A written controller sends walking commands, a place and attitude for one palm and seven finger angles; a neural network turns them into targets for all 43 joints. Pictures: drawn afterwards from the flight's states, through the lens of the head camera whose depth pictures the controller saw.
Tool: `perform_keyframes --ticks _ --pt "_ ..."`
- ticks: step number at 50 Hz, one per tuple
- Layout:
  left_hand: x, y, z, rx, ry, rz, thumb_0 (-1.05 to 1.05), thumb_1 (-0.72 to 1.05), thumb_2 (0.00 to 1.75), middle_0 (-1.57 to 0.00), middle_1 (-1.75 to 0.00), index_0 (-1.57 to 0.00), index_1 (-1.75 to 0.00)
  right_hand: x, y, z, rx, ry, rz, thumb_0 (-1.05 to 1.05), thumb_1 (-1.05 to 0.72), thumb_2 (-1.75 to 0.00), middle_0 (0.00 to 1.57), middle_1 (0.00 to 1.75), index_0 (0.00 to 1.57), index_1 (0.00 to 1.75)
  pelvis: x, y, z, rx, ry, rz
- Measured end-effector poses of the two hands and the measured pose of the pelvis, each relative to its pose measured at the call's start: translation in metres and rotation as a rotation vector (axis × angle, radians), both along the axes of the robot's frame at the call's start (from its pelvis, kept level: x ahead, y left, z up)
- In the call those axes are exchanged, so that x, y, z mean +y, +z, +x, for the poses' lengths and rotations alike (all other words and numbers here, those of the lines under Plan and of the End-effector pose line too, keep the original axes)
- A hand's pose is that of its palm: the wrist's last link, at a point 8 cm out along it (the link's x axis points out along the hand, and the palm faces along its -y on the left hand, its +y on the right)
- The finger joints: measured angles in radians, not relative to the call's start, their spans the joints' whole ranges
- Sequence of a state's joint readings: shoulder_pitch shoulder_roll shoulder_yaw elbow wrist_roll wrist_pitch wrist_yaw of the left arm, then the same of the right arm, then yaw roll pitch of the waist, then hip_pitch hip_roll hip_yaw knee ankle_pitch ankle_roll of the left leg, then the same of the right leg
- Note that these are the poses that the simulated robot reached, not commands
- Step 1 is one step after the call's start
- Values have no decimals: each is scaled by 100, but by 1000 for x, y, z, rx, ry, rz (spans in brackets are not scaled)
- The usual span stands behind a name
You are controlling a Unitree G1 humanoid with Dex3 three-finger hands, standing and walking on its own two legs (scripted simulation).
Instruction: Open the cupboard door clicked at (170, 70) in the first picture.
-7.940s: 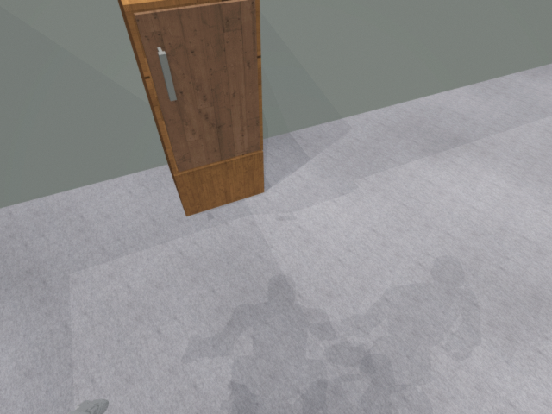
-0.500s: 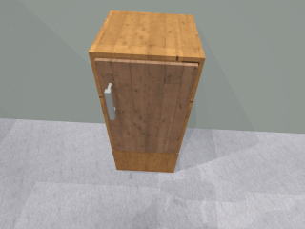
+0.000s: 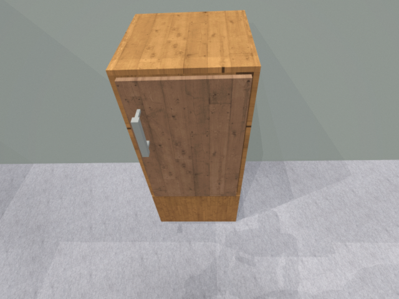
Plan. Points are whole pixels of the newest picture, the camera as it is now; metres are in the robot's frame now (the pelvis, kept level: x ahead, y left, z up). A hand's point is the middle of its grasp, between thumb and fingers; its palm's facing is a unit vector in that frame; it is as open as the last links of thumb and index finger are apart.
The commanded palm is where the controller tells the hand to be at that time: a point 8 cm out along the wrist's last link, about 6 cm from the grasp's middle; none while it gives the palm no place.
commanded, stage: look again from close up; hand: left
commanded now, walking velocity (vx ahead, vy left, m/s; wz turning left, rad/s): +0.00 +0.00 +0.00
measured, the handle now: (142, 133) +0.58 +0.22 -0.04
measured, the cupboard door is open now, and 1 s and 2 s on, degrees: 0 0 0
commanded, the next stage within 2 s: raise the hand with hooked fingers in 0.10 s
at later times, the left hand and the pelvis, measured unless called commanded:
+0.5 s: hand (128, 264) +0.19 +0.16 -0.02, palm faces +0.05 -1.00 -0.04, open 7.9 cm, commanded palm +0.12 +0.23 -0.06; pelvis -0.03 -0.03 -0.06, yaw +1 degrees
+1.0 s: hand (105, 274) +0.18 +0.21 -0.06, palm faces +0.01 -1.00 -0.04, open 10.8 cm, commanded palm +0.15 +0.27 -0.05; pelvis -0.06 -0.01 -0.10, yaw +1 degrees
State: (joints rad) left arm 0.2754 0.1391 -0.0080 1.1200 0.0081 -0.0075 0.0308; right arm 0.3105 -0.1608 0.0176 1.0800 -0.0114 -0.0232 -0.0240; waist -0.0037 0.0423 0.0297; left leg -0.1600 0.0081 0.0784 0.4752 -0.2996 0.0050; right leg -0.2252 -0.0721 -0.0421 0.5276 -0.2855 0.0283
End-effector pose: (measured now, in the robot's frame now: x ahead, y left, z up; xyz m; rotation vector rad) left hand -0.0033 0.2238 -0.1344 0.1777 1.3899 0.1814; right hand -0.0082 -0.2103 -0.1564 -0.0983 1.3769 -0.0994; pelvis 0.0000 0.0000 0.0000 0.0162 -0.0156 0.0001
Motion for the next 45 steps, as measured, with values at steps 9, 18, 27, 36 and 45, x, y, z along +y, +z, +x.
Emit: perform_keyframes --ticks 9,18,27,36,45 --pt "-15 0 7 -9 0 -4 1 93 90 -20 -30 -20 -30 -18 2 7 1 -1 -14 1 -91 -90 20 30 19 30 -15 1 2 2 -1 2" --pt "-5 95 126 -837 85 58 3 90 88 -20 -33 -21 -32 -64 30 74 -433 6 -145 2 -92 -90 21 30 20 30 -25 -9 -9 57 40 -2" --pt "-12 100 164 -1424 -211 -158 1 72 81 -21 -43 -22 -43 -94 58 182 -921 142 -224 1 -91 -90 20 30 19 30 -35 -73 -37 231 9 15" --pt "16 60 122 -1310 -107 -115 2 50 73 -23 -56 -23 -56 -49 28 202 -945 222 -173 1 -91 -90 20 30 19 30 -29 -108 -47 265 26 -37" --pt "30 76 157 -1323 -212 -157 1 29 64 -24 -70 -25 -69 -6 -29 132 -687 159 -60 1 -90 -90 21 30 20 30 -16 -109 -58 285 28 -66"
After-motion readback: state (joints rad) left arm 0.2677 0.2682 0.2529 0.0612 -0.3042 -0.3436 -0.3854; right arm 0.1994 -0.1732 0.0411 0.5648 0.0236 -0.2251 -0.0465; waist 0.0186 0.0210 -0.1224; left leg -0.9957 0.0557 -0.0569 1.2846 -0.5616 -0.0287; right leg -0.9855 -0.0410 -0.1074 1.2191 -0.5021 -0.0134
